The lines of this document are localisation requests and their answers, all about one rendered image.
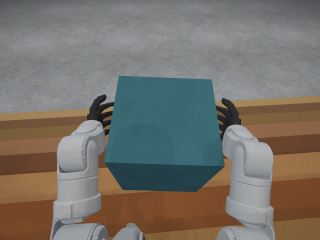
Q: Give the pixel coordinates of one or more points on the robot left forearm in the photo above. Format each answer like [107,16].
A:
[77,170]

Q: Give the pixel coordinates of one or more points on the left robot shin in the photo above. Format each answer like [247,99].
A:
[132,225]

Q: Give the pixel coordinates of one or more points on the robot right upper arm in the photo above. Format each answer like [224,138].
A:
[241,233]

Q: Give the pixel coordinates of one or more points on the right robot hand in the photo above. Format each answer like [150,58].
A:
[231,116]

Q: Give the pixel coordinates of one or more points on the robot left upper arm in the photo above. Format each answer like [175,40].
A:
[83,231]

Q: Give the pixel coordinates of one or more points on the carton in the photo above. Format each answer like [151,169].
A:
[164,134]

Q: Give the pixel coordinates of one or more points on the robot left thigh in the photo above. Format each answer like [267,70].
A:
[129,233]

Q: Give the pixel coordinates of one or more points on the robot right forearm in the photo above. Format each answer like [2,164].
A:
[251,179]

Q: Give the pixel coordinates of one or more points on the left robot hand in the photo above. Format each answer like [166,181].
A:
[95,112]

